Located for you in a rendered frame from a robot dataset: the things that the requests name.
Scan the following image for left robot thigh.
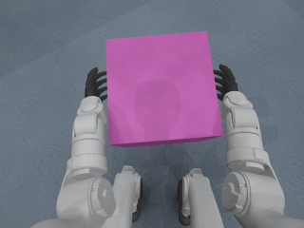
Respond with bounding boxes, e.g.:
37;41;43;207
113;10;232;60
102;170;141;228

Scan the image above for right robot upper arm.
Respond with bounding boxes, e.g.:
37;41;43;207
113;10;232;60
220;170;304;228

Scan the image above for robot left forearm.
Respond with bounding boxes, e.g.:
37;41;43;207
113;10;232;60
56;96;107;215

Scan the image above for carton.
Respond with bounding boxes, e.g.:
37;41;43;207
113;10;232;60
105;31;223;147

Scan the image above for robot right forearm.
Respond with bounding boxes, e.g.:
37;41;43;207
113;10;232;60
221;91;285;208

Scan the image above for robot thigh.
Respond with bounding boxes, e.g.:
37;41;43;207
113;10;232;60
182;173;224;228
102;170;141;228

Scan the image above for left robot upper arm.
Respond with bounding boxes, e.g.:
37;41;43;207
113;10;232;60
30;176;117;228

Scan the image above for left robot hand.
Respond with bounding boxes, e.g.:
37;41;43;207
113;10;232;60
85;67;107;101

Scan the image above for right robot hand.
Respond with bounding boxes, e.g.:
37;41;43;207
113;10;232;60
213;64;238;101

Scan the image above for right robot thigh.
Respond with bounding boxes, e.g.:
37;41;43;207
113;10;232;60
182;173;224;228

